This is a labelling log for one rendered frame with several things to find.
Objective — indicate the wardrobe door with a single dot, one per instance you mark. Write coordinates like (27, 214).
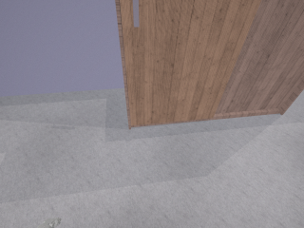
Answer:
(270, 64)
(180, 58)

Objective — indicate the robot left hand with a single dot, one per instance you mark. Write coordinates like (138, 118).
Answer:
(50, 223)

